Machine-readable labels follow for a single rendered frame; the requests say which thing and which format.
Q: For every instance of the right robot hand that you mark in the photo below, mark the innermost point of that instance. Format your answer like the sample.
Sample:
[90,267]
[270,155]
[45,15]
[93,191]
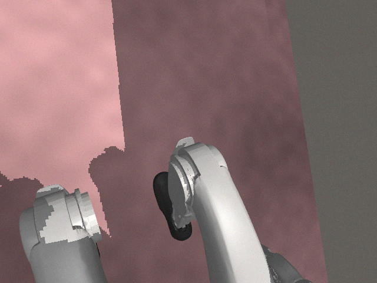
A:
[282,270]

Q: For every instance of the right robot foot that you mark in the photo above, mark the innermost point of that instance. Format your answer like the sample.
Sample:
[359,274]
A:
[160,186]

